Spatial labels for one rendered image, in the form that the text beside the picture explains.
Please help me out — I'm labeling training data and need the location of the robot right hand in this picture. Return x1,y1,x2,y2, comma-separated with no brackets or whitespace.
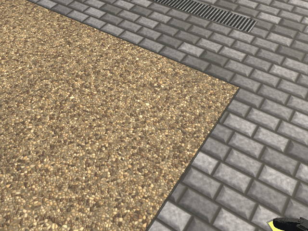
272,217,308,231

